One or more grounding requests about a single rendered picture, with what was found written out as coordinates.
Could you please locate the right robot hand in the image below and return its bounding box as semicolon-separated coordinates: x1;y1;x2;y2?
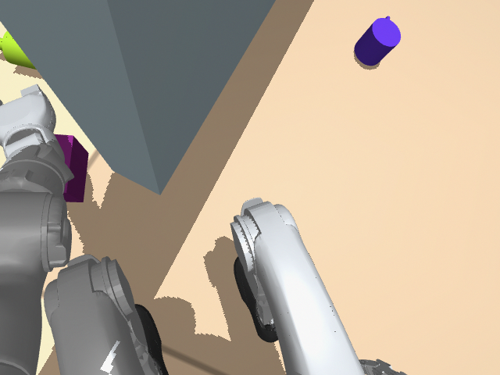
359;359;407;375

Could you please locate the left robot arm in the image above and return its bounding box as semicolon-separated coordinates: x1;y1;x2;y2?
0;124;72;375

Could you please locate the left robot hand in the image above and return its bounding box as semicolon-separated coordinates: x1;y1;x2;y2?
0;84;74;180

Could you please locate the right robot foot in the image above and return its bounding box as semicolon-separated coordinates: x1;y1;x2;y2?
234;257;278;342

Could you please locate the left robot foot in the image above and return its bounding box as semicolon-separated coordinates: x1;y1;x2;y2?
135;304;169;375

